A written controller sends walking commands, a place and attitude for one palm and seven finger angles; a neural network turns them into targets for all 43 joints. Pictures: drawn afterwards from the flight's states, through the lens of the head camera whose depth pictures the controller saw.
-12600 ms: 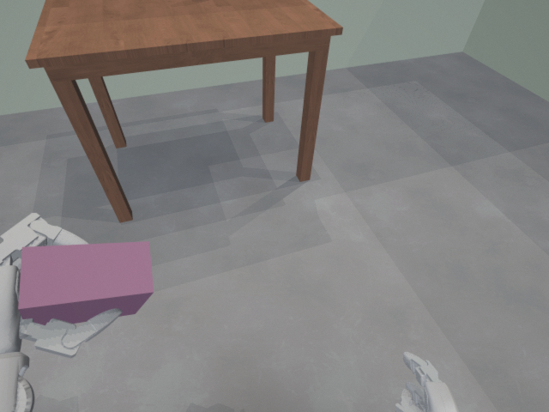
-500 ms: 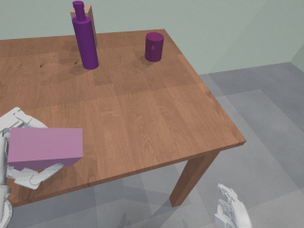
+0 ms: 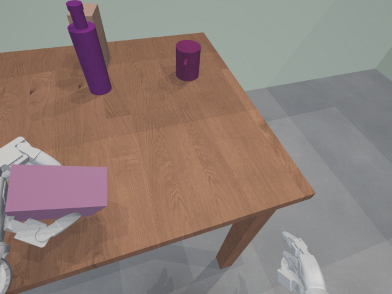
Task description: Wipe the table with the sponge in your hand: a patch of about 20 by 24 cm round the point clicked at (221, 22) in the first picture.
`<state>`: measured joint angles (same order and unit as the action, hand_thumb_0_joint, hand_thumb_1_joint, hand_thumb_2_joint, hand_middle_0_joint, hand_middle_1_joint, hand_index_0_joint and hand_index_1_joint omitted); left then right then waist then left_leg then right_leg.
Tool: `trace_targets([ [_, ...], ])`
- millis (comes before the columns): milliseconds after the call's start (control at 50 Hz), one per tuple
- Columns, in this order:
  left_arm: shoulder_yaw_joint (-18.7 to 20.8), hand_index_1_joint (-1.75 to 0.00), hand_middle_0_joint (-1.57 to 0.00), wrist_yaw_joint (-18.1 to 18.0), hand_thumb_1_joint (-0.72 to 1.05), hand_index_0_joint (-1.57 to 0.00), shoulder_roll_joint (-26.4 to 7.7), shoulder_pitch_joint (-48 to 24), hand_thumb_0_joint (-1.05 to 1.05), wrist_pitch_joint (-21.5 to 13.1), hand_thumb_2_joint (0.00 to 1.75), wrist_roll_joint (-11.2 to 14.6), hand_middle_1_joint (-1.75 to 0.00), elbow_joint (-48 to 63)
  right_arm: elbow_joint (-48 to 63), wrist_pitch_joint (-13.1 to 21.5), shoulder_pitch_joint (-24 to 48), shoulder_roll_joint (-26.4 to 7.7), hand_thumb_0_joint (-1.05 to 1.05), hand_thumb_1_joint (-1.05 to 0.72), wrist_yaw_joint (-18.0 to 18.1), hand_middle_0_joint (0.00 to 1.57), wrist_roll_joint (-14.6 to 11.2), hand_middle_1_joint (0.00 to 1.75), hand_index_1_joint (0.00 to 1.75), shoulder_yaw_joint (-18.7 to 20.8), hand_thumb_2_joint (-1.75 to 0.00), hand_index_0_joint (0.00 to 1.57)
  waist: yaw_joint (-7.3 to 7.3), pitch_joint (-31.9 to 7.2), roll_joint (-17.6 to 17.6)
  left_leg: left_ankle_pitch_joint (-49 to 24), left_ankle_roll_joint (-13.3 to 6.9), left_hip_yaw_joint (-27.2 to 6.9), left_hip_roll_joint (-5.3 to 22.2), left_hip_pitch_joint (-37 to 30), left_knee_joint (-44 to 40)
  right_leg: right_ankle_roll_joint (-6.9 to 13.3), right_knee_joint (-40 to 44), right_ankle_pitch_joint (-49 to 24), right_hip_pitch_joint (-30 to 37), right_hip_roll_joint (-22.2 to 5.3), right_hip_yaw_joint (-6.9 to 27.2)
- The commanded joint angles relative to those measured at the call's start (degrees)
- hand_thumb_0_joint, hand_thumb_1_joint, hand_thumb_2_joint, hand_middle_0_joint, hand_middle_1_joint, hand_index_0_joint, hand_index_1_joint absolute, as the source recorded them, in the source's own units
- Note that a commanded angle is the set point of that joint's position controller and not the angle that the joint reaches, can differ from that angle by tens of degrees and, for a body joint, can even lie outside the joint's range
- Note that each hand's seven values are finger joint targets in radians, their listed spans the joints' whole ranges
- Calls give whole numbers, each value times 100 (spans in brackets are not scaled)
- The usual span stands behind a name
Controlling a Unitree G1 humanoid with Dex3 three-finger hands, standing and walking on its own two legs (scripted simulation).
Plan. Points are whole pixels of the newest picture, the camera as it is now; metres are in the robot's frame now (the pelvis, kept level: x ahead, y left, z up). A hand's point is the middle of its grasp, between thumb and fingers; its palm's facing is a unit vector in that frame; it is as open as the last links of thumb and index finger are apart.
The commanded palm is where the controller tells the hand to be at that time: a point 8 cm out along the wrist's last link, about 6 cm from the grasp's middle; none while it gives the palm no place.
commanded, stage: shuffle to correct the standing spot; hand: left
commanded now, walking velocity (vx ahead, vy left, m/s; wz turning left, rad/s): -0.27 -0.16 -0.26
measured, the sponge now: (72, 194) +0.23 +0.22 +0.14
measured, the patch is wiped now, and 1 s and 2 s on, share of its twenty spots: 0.00 0.00 0.00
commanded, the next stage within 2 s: come to a stop and stand still in 0.42 s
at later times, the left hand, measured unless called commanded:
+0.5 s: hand (84, 218) +0.19 +0.17 +0.16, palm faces +0.24 -0.82 -0.52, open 10.0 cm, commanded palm +0.12 +0.22 +0.17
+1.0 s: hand (100, 279) +0.12 +0.13 +0.16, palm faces +0.35 -0.85 -0.39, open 10.0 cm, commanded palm +0.06 +0.18 +0.17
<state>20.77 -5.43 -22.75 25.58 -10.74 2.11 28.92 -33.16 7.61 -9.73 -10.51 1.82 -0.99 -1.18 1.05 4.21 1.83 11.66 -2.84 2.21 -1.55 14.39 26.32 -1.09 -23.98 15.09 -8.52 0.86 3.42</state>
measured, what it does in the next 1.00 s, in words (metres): walks backwards: left foot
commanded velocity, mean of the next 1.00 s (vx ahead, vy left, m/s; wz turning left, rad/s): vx -0.12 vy -0.04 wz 0.00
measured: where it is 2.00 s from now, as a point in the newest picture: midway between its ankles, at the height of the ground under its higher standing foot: outside the picture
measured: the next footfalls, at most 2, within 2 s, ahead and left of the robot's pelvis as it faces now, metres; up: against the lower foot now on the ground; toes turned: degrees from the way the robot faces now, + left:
left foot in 0.86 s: -0.11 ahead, +0.03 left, +0.00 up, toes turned -1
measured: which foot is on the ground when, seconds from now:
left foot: down 0.00-0.62, up 0.64-0.84, down 0.86-1.00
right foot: down 0.00-1.00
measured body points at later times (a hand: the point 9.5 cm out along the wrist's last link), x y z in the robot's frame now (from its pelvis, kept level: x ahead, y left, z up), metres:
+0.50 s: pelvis -0.06 -0.05 -0.01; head +0.01 -0.04 +0.44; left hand +0.17 +0.22 +0.19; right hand +0.10 -0.30 -0.09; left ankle -0.01 +0.08 -0.74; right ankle -0.04 -0.14 -0.73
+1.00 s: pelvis -0.11 -0.09 -0.01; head -0.10 -0.09 +0.44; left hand +0.10 +0.18 +0.18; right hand +0.03 -0.35 -0.09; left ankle -0.15 +0.03 -0.74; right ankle -0.06 -0.16 -0.74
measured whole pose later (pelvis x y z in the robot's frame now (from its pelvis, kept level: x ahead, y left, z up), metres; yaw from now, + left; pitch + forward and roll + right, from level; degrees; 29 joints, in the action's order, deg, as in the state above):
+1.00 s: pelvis -0.11 -0.09 -0.01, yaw -3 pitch -2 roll +1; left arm 19.5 -8.2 -19.8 26.1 -8.0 1.2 28.2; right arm -34.7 5.8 -13.6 -13.7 2.8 -0.7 1.1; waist -0.7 2.7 1.4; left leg 18.9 0.1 1.6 -0.2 7.0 27.7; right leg 3.7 -29.0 10.9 -16.7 1.6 -5.3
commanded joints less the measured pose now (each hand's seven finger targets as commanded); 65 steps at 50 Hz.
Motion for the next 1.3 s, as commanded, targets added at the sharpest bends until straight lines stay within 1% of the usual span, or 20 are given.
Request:
trace_targets([
  [0,575,-160,-120,-111,10,-120,-728,-439,0,-312,130,107,-160,1295,904,211,250,-733,0,-90,32,20,-28,30,30,369,-90,20,11,-1208,-962,-3450,224,-564,1363,-1394,-308,97,-452,-506,-512,-107,-316],
  [120,568,-160,-120,-107,10,-120,-790,-723,0,-264,130,90,-160,1518,1044,209,357,-733,0,-90,-59,20,-45,30,30,420,-90,20,60,-1121,-890,-2275,45,-576,1512,-730,-21,109,48,-942,-2,-274,-264],
  [200,709,-160,-120,-61,10,-120,-777,39,0,-282,130,245,-160,1360,1120,83,324,-614,0,-90,-27,20,-54,30,30,413,-90,20,23,-1121,322,-550,270,-206,757,-346,803,477,422,-2355,-381,-820,618],
  [260,918,-160,-120,-125,10,-120,-1023,-61,0,-464,130,279,-160,1733,1062,67,319,-561,0,-90,55,20,2,30,30,443,-90,20,-65,-1146,309,285,363,-228,389,-366,1486,869,548,-2456,-1020,-1436,1051],
  [320,1053,-160,-120,-173,10,-120,-1131,108,0,-566,130,305,-160,1825,989,78,351,-540,0,-90,149,20,69,30,30,405,-90,20,-63,-1103,-109,-440,296,-359,569,-279,520,705,231,-2100,-864,-1121,730],
  [380,1206,-160,-120,-140,10,-120,-1236,308,0,-630,130,267,-160,1571,879,127,456,-615,0,-90,235,20,82,30,30,448,-90,20,-57,-1355,-899,-2964,-71,-1044,1528,-714,-204,59,-701,-1598,-845,-191,-84],
  [460,1179,-160,-120,23,10,-120,-1110,129,0,-793,130,184,-160,1740,740,321,135,-626,0,-90,143,20,295,30,30,573,-90,20,19,-1388,-1523,-3731,-452,-1336,2207,-428,-304,203,-1571,987,-949,-125,-41],
  [520,972,-160,-120,9,10,-120,-902,295,0,-601,130,205,-160,1966,966,320,80,-794,0,-90,-6,20,169,30,30,634,-90,20,57,-1554,-1495,-2936,-229,-970,1894,-662,185,180,-580,258,-569,-222,-153],
  [580,939,-160,-120,-76,10,-120,-943,316,0,-349,130,159,-160,1765,1069,245,141,-772,0,-90,-48,20,-36,30,30,550,-90,20,30,-1383,-207,1162,192,-59,754,460,1104,240,458,-561,290,-623,-167],
  [600,935,-160,-120,-125,10,-120,-995,348,0,-239,130,174,-160,1565,1077,185,131,-754,0,-90,6,20,-46,30,30,549,-90,20,37,-1322,956,1827,374,214,92,783,2315,615,937,589,-222,-1199,890],
  [620,831,-160,-120,-163,10,-120,-914,372,0,-86,130,228,-160,1552,1075,168,150,-808,0,-90,67,20,-100,30,30,606,-90,20,46,-1098,1341,1751,406,-118,-72,639,3273,938,1554,1875,-1161,-1856,1835],
  [640,700,-160,-120,-186,10,-120,-831,334,0,-33,130,200,-160,1531,956,102,136,-804,0,-90,94,20,-39,30,30,568,-90,20,-84,-841,1028,1464,393,-315,82,602,3630,1000,1630,2392,-1589,-1932,1746],
  [680,996,-160,-120,-321,10,-120,-1148,212,0,2,130,119,-160,1515,757,37,358,-617,0,-90,139,20,23,30,30,335,-90,20,-179,-835,283,1257,341,-402,209,623,3186,1169,1175,2105,-1590,-1815,1575],
  [760,859,-160,-120,-440,10,-120,-900,-94,0,-13,130,14,-160,1079,632,6,229,-601,0,-90,211,20,110,30,30,318,-90,20,-133,-847,719,990,102,45,44,27,798,725,924,1536,-1042,-1317,782],
  [880,577,-160,-120,-378,10,-120,-778,-269,0,-195,130,-45,-160,1400,807,161,189,-963,0,-90,157,20,-18,30,30,547,-90,20,58,-1149,-454,-655,-242,-374,770,-810,-613,-138,-251,-560,-68,-427,218],
  [920,419,-160,-120,-370,10,-120,-722,-408,0,-223,130,-65,-160,1620,789,108,381,-789,0,-90,107,20,6,30,30,356,-90,20,-50,-876,-1567,-906,-216,-668,763,-10,-447,37,-403,-1012,351,-381,-227],
  [1020,544,-160,-120,-326,10,-120,-753,-68,0,-179,130,22,-160,1225,860,71,111,-851,0,-90,29,20,-38,30,30,475,-90,20,-88,-717,463,641,64,-354,192,276,562,486,909,435,82,-1157,968],
  [1060,615,-160,-120,-341,10,-120,-770,-16,0,-143,130,78,-160,1067,810,-2,59,-793,0,-90,48,20,-28,30,30,419,-90,20,-112,-602,689,891,61,-331,194,-49,609,603,1330,1373,-579,-1392,1151],
  [1180,511,-160,-120,-377,10,-120,-780,-506,0,-136,130,34,-160,1309,808,-35,299,-795,0,-90,155,20,16,30,30,269,-90,20,-66,-647,-1201,748,-127,-976,851,142,-1116,137,-178,159,-24,-148,-225],
  [1280,299,-160,-120,-331,10,-120,-664,-795,0,-48,130,-6,-160,1139,819,67,268,-786,0,-90,118,20,13,30,30,273,-90,20,-38,-632,-458,189,30,-617,613,316,-749,183,89,-756,510,-284,-99],
])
